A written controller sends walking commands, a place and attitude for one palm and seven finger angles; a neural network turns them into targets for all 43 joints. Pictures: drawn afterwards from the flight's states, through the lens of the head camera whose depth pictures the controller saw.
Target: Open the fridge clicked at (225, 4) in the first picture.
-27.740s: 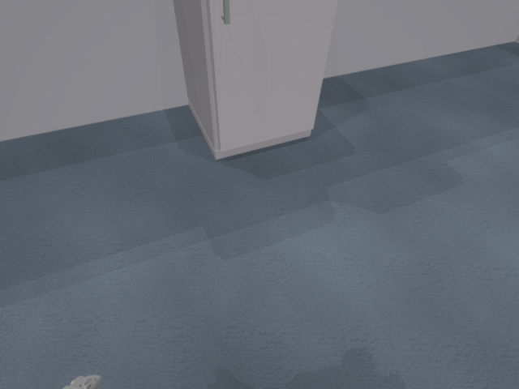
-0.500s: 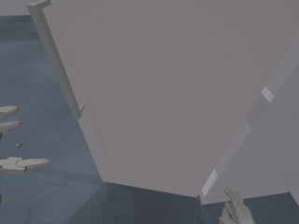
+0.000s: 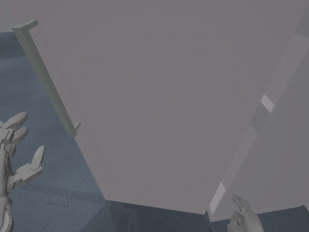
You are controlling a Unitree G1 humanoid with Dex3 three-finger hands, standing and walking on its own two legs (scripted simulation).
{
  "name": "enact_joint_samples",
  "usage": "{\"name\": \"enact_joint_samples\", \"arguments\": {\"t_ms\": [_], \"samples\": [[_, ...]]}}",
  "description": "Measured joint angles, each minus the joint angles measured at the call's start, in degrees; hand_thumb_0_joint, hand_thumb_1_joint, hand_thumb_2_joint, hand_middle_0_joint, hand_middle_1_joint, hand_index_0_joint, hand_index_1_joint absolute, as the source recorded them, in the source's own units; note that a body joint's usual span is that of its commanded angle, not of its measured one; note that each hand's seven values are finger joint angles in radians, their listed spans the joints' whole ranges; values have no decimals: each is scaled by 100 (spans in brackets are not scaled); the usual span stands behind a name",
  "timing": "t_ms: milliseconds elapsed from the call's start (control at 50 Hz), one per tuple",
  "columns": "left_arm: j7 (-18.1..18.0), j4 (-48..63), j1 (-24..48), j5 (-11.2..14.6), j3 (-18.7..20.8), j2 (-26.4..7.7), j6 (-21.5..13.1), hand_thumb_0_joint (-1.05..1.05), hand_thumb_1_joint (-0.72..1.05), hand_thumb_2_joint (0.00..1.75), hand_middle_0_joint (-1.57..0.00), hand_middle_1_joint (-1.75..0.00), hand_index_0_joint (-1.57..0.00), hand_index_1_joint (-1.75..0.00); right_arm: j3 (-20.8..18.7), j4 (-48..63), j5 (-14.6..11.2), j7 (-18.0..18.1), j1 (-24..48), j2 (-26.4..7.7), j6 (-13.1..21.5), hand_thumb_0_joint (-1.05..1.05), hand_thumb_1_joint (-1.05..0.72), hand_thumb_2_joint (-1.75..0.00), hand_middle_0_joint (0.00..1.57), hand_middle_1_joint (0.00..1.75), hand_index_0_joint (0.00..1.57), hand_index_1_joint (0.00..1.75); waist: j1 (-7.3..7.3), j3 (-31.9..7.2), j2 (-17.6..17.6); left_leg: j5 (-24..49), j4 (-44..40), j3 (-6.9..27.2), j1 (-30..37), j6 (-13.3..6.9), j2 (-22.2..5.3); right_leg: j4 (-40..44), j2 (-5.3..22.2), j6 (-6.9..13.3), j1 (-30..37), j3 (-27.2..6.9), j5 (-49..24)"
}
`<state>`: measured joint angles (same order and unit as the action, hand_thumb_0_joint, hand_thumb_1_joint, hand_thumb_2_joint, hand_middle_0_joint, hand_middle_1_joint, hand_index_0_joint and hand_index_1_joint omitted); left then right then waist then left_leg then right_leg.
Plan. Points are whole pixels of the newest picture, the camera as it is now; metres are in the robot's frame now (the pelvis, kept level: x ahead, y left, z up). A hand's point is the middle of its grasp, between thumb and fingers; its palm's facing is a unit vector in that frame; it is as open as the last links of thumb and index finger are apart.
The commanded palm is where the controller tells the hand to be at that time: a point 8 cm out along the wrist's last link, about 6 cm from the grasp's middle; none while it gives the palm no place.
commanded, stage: draw the hand back to the body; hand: left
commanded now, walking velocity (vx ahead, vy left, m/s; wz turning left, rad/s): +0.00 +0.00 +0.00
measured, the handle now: (56, 89) +0.41 +0.33 +0.17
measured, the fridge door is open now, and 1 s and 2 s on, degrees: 73 73 73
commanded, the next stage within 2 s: step back with the hand held close in 0.38 s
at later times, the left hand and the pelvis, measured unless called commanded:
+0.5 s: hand (36, 170) +0.17 +0.26 +0.16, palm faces +0.47 -0.80 -0.38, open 7.4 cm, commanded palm +0.13 +0.29 +0.18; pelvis -0.01 -0.01 +0.00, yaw +0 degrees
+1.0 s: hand out of the picture +0.13 +0.31 +0.16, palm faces +0.41 -0.78 -0.46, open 7.4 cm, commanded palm +0.06 +0.34 +0.18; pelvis -0.07 +0.03 +0.00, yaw +2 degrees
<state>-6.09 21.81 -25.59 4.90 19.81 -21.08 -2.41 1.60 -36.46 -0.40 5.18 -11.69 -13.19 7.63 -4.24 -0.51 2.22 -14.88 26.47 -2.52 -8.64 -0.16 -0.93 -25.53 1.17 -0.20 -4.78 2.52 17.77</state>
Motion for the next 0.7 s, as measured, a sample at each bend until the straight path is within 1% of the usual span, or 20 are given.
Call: {"name": "enact_joint_samples", "arguments": {"t_ms": [100, 200, 320, 520, 540, 620, 660, 700], "samples": [[21, 127, -112, 5, -68, 17, -13, 0, 74, 82, -21, -39, -22, -39, -17, -3, 3, 38, -2, 2, -85, 1, -91, -90, 20, 30, 20, 30, -19, 20, 13, 18, -30, 29, 38, 40, -35, 17, -38, 41, 38, 27, 0], [14, 32, -75, 17, -38, 14, -11, 1, 83, 87, -21, -33, -22, -33, -7, -26, 6, 73, 15, 30, -133, 1, -91, -90, 20, 30, 20, 30, -33, 55, 46, 50, -67, 54, 78, 73, -62, 34, -68, 76, 74, 50, -12], [16, -26, -52, 24, -41, 43, -20, 1, 87, 89, -21, -31, -21, -31, 11, -57, 19, 77, 20, 56, -136, 1, -91, -90, 20, 30, 20, 30, -40, 71, 67, 95, -115, 72, 115, 96, -81, 64, -90, 101, 108, 67, -41], [28, -40, -12, 18, -68, 52, -69, 1, 89, 89, -21, -30, -21, -30, 3, -89, 28, 79, 31, 51, -126, 1, -91, -90, 20, 30, 20, 30, -48, 111, 61, 161, -179, 76, 186, 97, -86, 134, -99, 105, 182, 71, -110], [32, -33, 27, 0, -65, 57, -88, 1, 89, 89, -21, -30, -21, -30, 4, -56, 21, 67, 24, 32, -156, 1, -91, -90, 20, 30, 20, 30, -36, 96, 82, 155, -134, 101, 128, 85, -99, 164, -113, 99, 171, 95, -129], [13, -6, 99, -90, 67, -14, -392, 1, 89, 89, -21, -30, -21, -30, -5, 45, 34, -4, 141, -13, -424, 1, -91, -90, 20, 30, 20, 30, 103, 41, 95, 131, 95, 185, -275, 21, -142, 236, -163, 68, -71, 172, -254], [3, 66, 4, -100, 100, -53, -472, 1, 89, 89, -21, -30, -21, -30, -29, 140, 25, -27, 187, -19, -570, 1, -91, -90, 20, 30, 20, 30, 171, 42, 56, 172, 102, 166, -411, 39, -127, 220, -143, 40, -219, 153, -299], [-5, 171, -162, -100, 108, -97, -497, 1, 89, 89, -20, -30, -21, -30, -54, 239, 12, -22, 212, -22, -685, 1, -91, -90, 20, 30, 20, 30, 227, 61, 9, 221, 77, 118, -500, 3, -99, 219, -110, 0, -333, 109, -350]]}}
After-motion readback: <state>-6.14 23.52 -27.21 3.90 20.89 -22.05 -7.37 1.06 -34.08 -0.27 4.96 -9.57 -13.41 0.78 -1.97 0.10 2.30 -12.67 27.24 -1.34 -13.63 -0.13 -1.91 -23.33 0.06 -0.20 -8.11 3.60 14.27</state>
